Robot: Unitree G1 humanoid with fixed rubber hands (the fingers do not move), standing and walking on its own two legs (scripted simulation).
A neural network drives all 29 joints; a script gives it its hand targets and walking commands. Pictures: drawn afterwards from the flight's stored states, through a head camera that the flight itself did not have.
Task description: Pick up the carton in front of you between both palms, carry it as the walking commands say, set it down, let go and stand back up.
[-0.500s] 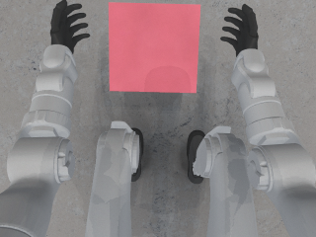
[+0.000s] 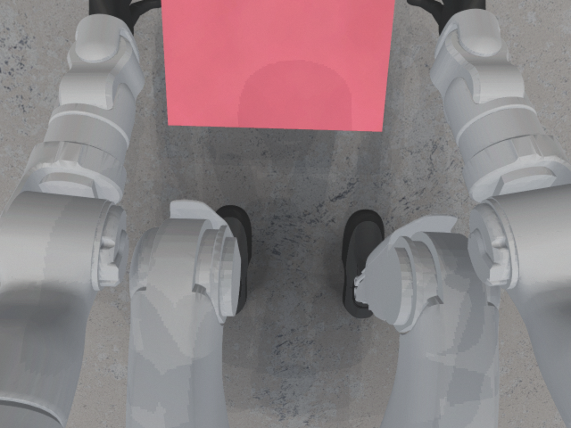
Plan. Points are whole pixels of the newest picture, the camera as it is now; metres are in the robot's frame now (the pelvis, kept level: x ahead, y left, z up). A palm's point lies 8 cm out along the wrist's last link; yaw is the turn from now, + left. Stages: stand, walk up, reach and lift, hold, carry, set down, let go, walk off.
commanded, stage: reach and lift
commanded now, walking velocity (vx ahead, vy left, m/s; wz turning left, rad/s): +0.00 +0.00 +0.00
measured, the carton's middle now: (277, 45) +0.50 +0.06 -0.24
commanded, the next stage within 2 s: none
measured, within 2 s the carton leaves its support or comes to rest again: leaves its support in 0.64 s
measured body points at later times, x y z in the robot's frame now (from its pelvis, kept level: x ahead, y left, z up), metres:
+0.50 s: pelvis +0.00 +0.00 +0.01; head +0.36 +0.03 +0.27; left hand +0.52 +0.21 -0.18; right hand +0.54 -0.09 -0.17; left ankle +0.12 +0.12 -0.33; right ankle +0.13 -0.13 -0.33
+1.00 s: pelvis +0.00 -0.01 +0.07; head +0.25 +0.03 +0.44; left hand +0.48 +0.22 -0.01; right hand +0.51 -0.08 -0.01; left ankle +0.12 +0.12 -0.33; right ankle +0.13 -0.13 -0.33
